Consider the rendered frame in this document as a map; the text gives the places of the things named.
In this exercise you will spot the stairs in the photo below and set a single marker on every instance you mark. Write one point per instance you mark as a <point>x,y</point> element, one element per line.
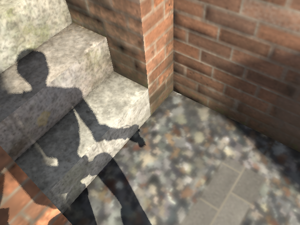
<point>64,112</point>

